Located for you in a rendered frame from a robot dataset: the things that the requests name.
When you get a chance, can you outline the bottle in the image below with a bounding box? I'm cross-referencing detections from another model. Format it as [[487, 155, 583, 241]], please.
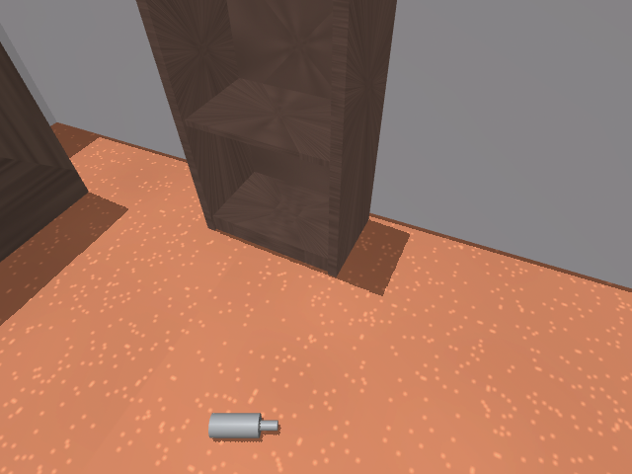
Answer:
[[208, 413, 278, 438]]

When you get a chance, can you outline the bookshelf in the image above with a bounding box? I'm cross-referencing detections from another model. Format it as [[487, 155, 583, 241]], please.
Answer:
[[136, 0, 397, 277]]

